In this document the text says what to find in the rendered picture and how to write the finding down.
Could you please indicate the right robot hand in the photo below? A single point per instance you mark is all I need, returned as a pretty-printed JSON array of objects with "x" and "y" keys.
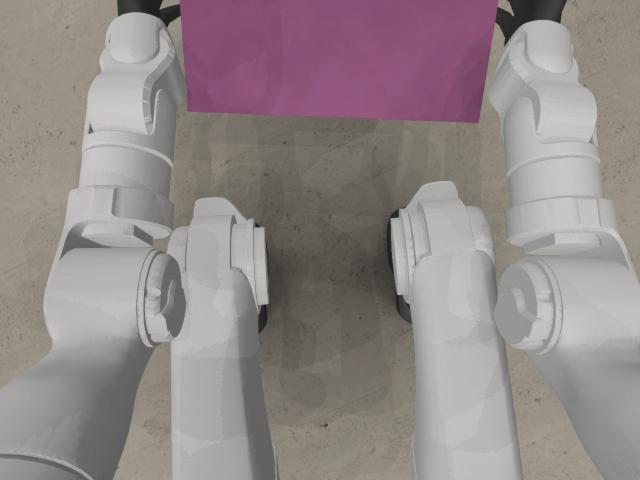
[{"x": 527, "y": 11}]

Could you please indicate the carton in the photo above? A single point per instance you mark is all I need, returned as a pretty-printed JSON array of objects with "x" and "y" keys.
[{"x": 423, "y": 60}]

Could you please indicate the robot left forearm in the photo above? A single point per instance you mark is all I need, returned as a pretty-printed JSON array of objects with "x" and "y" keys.
[{"x": 128, "y": 143}]

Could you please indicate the robot right foot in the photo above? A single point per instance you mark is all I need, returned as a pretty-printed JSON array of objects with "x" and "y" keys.
[{"x": 403, "y": 308}]

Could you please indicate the robot left thigh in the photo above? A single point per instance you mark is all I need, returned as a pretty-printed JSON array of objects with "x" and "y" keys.
[{"x": 219, "y": 421}]

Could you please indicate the robot left upper arm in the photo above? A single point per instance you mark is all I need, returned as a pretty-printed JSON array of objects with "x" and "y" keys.
[{"x": 68, "y": 417}]

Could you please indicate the robot right upper arm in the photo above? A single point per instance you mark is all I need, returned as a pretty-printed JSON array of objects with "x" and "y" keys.
[{"x": 578, "y": 320}]

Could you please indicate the robot right forearm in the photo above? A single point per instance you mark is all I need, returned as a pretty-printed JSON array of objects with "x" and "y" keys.
[{"x": 548, "y": 130}]

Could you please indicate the left robot hand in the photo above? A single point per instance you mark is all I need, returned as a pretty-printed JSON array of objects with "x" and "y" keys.
[{"x": 151, "y": 7}]

